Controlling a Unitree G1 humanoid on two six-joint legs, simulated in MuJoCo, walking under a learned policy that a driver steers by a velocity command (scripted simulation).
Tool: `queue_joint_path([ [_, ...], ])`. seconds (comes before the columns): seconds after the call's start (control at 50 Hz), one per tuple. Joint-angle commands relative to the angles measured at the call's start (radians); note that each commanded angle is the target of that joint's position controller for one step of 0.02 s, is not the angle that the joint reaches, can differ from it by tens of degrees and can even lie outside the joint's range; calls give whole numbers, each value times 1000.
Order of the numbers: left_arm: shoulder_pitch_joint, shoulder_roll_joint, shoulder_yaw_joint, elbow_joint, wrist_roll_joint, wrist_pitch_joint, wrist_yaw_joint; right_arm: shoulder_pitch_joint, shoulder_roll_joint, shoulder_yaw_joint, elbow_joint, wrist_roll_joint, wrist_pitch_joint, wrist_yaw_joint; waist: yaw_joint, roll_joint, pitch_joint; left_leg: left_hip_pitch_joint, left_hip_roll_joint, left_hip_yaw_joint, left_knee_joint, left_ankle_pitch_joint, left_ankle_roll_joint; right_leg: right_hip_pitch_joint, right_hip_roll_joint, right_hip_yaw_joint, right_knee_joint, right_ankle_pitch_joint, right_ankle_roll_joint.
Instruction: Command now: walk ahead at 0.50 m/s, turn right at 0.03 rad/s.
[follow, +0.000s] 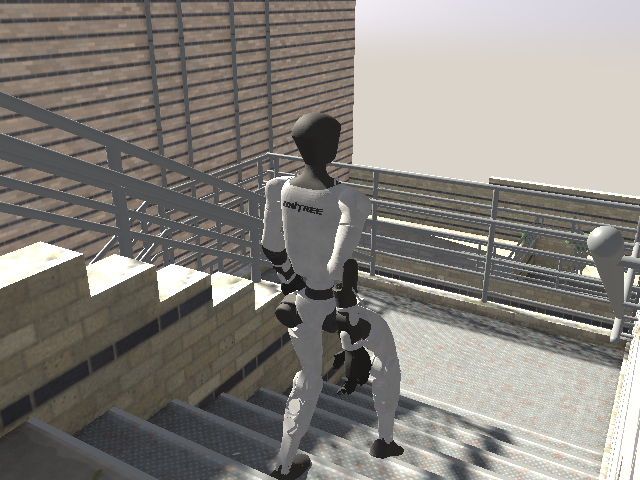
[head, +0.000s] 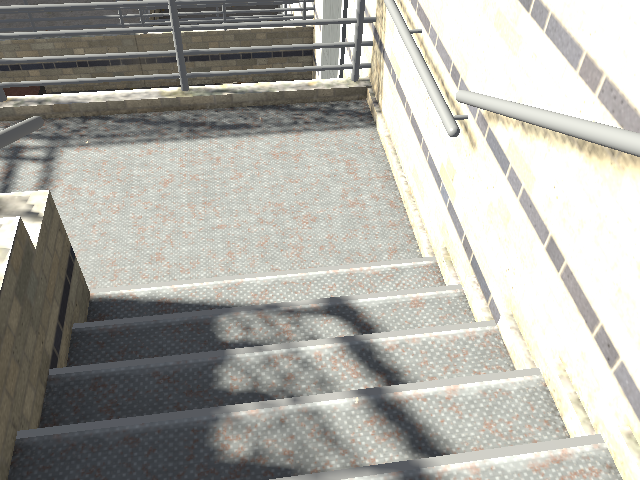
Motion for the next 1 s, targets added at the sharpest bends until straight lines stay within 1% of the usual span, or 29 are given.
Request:
queue_joint_path([
  [0.02, -185, 7, -8, -102, -18, -30, -3, 9, -112, -20, -39, -14, -4, -8, -57, 97, 163, -136, 174, -216, -115, 408, 110, 76, 32, -71, -156, 3, 8],
  [0.1, -170, 18, -11, -114, -36, -49, 23, 70, -102, -16, 6, -43, 31, -28, -117, 109, 201, 61, 166, -238, 68, 695, 119, 127, 1, -50, -405, -203, 0],
  [0.14, 87, 36, 3, -24, -24, -61, 40, 79, -102, -10, 28, -49, 44, -40, -20, 15, 101, 32, 143, -187, 387, 789, 120, 392, 24, -112, -511, -129, -27],
  [0.16, 293, 62, 18, 51, -14, -55, 36, 51, -124, -14, 31, -30, 42, -34, 83, -15, 15, -117, 113, -145, 632, 647, 118, 669, -11, -111, -522, -71, -42],
  [0.18, 426, 130, 32, 91, -15, -44, 25, 89, -108, -30, 26, -4, 32, -20, 102, -156, -128, -445, 2, -57, 1007, -116, 65, 1065, -165, 39, -224, 250, -102],
  [0.2, 515, 158, 35, 83, -27, -34, 11, 147, -128, -30, -7, 50, 25, -37, 133, -146, -342, -718, 11, -76, 1298, -370, 35, 1396, -351, 195, 104, 471, -197],
  [0.22, 526, 226, 58, 79, -61, -27, 8, 28, -158, -20, -80, 66, 18, -36, 211, -183, -438, -956, 38, -66, 1364, -278, 16, 1455, -467, 409, -66, -43, -364],
  [0.26, 331, 75, 18, 39, -37, -18, 45, -207, -194, -47, -96, -16, 32, -23, 146, 74, -69, -918, 124, -78, 1005, 61, -7, 913, -337, 305, -348, -563, -291],
  [0.28, 345, 91, 20, 57, -20, -25, 51, -184, -166, -49, -86, -37, 51, -12, 109, -2, -7, -789, 133, -89, 931, 60, -15, 688, -353, 334, -321, -449, -316],
  [0.3, 320, 45, 3, 67, -18, -46, 47, -159, -161, -58, -54, -42, 58, -2, 41, 91, 87, -695, 175, -163, 655, 253, -24, 495, -253, 227, -299, -375, -235],
  [0.32, 313, 54, 5, 72, -22, -62, 48, -142, -96, -51, -23, -36, 72, 9, 21, 30, 126, -576, 164, -99, 512, 345, -43, 333, -186, 139, -336, -366, -205],
  [0.36, 344, 83, 7, 102, -47, -75, 53, -192, -52, -45, -39, -55, 82, 25, 11, -67, 78, -464, 156, -43, 363, 485, -64, 276, -162, 126, -332, -212, -213],
  [0.38, 347, 93, 12, 100, -34, -74, 50, -126, -51, -46, -5, -50, 87, 30, -12, -84, 23, -450, 153, -29, 408, 608, -52, 303, -166, 123, -284, -196, -216],
  [0.44, 403, 37, -5, 119, -50, -78, 59, -367, -120, -72, -94, -35, 59, 45, 44, -10, 90, -651, 188, -108, 203, 862, -22, 412, -150, 180, -232, -496, -197],
  [0.5, 325, 56, -8, 90, -47, -87, 66, -474, -76, -50, -116, -31, 28, 70, 61, 24, 70, -273, 128, -4, -64, 1217, -22, 155, -50, 69, -182, -824, -130],
  [0.64, 517, 69, -9, 148, 15, -32, 110, -560, -102, -38, -166, 11, 31, 46, 196, 11, 216, -305, 183, -27, -476, 946, -23, 462, -97, 125, 164, -599, -144],
  [0.68, 534, 92, -9, 165, 5, -23, 106, -262, -121, -55, -60, -17, 22, 32, 80, 91, 80, 35, 124, 68, -537, 876, 3, 426, -44, 52, 526, -447, -156],
  [0.7, 549, 94, -4, 172, -4, -23, 94, -97, -189, -79, -3, -21, 25, 40, 12, 174, -20, 288, 185, 5, -456, 961, 27, 259, 31, 16, 864, -714, -138],
  [0.72, 644, 25, -2, 166, -51, -32, 88, -6, -233, -80, 5, -18, 25, 51, 47, 313, -207, 687, 385, -160, -9, 1419, 101, -110, 131, -10, 1293, -1417, -72],
  [0.74, 609, 86, 0, 131, -69, -40, 100, 45, -243, -80, -2, 15, 36, 69, -10, 216, -312, 750, 467, -264, 3, 1324, 125, -287, 94, 10, 1419, -1378, -74],
  [0.76, 433, 81, -3, 40, -78, -48, 103, 53, -318, -100, 1, 27, 44, 55, -59, 340, -288, 691, 600, -502, -266, 723, 273, -510, 111, -39, 1448, -1254, -50],
  [0.78, 271, 121, 8, 41, -33, -32, 100, -73, -189, -68, -31, 23, 46, 38, -36, 89, -51, 426, 491, -412, -416, 395, 228, -528, 43, -19, 1277, -1056, -55],
  [0.8, 265, 109, 15, 33, -22, -19, 88, -114, -178, -56, -35, 4, 36, 32, 2, 180, 21, 212, 509, -445, -406, 447, 239, -426, 27, 15, 1158, -975, -38],
  [0.82, 295, 82, 19, 76, -10, -4, 86, -144, -113, -32, -20, -18, 22, 32, 66, 76, 106, 17, 455, -373, -340, 632, 197, -340, 7, 90, 1029, -872, -37],
  [0.86, 313, 33, 15, 99, -11, 11, 57, -262, -99, -23, -52, -11, -14, 27, 169, 58, 158, -327, 298, -171, -411, 568, 106, -60, -12, 47, 530, -597, 9],
  [0.9, 298, 9, 13, 104, 36, 28, 40, -195, -169, -34, -27, 5, -21, 15, 154, 163, 93, -308, 303, -193, -394, 790, 161, 44, -1, -20, 449, -509, 30],
  [0.92, 365, 10, 15, 134, 23, 36, 39, -167, -181, -40, -26, -3, -18, 17, 167, 179, 31, -235, 316, -203, -342, 816, 166, 32, -6, -23, 505, -413, 21],
  [0.96, 183, 51, 32, 62, -9, 26, 30, -109, -103, -26, 0, 13, -20, 18, 126, 98, 105, -106, 286, -237, -317, 543, 151, -172, -49, 57, 341, -248, 2],
  [1.0, 43, 57, 31, 31, 1, 5, 22, -70, -127, -32, -9, 2, -25, 7, 71, 99, 127, -22, 285, -288, -295, 379, 151, -255, -43, 62, 209, -167, -6],
])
